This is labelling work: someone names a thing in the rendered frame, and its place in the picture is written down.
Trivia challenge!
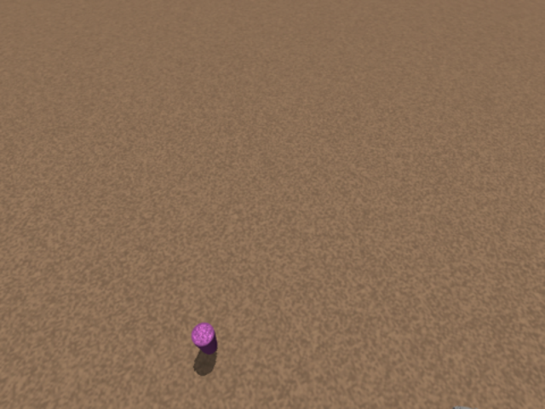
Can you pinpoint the cup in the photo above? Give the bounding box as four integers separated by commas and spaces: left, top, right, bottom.
192, 322, 217, 354

